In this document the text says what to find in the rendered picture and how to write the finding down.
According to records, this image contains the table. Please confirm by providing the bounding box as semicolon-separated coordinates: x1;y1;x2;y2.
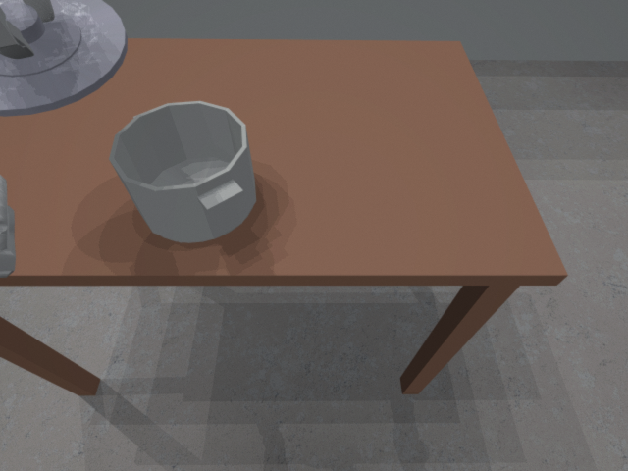
0;38;568;395

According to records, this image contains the pot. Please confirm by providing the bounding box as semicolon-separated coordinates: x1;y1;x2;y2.
109;101;256;243

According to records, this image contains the lid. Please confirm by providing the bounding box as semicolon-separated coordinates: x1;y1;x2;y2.
0;0;128;117

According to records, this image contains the robot left hand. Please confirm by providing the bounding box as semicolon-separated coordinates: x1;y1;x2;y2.
0;0;55;59

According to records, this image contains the knob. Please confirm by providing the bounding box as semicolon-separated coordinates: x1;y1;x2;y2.
0;3;45;44

